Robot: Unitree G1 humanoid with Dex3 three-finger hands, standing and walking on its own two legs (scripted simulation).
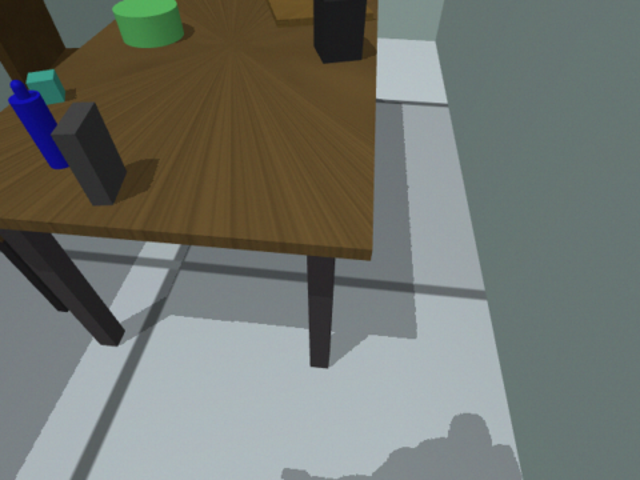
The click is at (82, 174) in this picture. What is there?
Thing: carton on end
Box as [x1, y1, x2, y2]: [50, 102, 126, 205]
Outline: 72,103 50,134 92,205 112,204 125,175 125,168 94,102
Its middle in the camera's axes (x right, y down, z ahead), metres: -0.43 -0.16 +0.72
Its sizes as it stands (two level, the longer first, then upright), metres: 0.102 0.038 0.159
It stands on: a support 0.73 m high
